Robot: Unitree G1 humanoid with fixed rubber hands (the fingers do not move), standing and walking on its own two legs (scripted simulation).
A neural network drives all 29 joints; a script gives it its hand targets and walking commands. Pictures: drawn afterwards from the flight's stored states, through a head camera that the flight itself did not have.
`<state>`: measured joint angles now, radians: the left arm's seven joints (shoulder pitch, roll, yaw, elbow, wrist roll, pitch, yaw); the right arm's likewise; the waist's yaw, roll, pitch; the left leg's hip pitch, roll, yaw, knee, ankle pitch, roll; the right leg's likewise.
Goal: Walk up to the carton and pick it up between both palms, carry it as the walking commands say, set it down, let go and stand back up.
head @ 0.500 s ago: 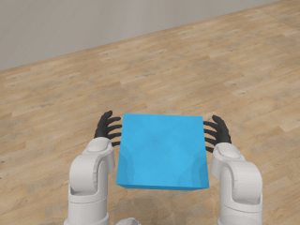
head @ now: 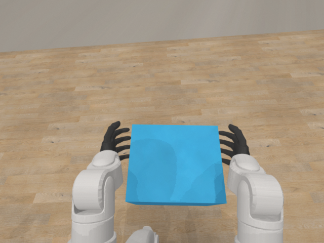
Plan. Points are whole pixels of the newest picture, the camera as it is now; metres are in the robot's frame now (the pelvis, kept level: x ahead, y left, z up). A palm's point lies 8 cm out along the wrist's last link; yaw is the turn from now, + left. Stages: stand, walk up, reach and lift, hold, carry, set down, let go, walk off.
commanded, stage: carry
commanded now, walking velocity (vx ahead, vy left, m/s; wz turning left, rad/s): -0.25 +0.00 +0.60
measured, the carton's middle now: (173, 168) +0.30 +0.00 +0.01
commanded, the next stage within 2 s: none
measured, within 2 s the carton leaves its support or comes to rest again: neither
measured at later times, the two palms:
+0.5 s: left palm out of the picture +0.04 +0.21 +0.11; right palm out of the picture +0.14 -0.05 +0.10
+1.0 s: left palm out of the picture -0.22 +0.21 +0.12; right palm out of the picture -0.08 -0.03 +0.13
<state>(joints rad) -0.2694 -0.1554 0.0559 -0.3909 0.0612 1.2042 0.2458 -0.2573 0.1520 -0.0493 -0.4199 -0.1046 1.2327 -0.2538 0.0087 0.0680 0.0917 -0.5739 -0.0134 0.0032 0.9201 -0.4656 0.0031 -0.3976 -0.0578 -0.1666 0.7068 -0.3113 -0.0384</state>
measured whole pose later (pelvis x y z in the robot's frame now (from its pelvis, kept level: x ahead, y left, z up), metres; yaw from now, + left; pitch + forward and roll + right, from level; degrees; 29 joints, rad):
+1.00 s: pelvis -0.38 -0.05 +0.01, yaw +26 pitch +0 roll -1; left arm -0.22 -0.14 0.05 -0.31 0.08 1.29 0.26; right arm -0.25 0.15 -0.05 -0.26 -0.12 1.27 -0.22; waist 0.04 -0.02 -0.10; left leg -0.44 -0.01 0.07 0.53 -0.09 0.06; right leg -0.39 -0.04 -0.07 0.76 -0.47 0.02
